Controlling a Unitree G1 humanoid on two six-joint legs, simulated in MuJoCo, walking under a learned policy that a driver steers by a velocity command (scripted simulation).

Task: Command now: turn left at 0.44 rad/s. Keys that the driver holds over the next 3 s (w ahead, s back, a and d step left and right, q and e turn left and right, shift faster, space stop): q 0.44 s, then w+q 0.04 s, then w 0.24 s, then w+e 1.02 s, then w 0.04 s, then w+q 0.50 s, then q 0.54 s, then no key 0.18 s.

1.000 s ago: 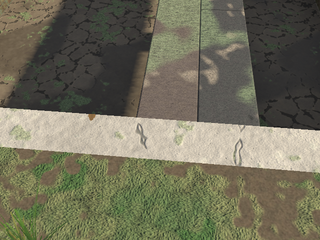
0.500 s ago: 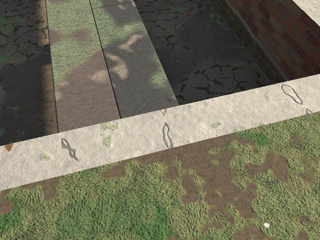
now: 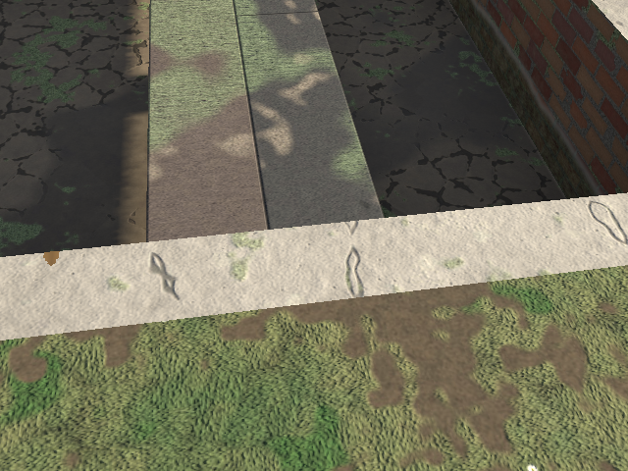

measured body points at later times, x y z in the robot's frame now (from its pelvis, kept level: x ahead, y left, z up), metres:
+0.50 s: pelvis +0.00 +0.00 +0.01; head +0.03 +0.01 +0.46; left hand +0.06 +0.30 -0.10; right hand +0.16 -0.26 -0.11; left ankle -0.02 +0.09 -0.73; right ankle +0.04 -0.12 -0.71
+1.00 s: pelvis +0.14 +0.06 +0.00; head +0.16 +0.07 +0.45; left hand -0.02 +0.28 -0.13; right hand +0.42 -0.09 -0.09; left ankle +0.18 +0.18 -0.73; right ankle +0.05 -0.11 -0.73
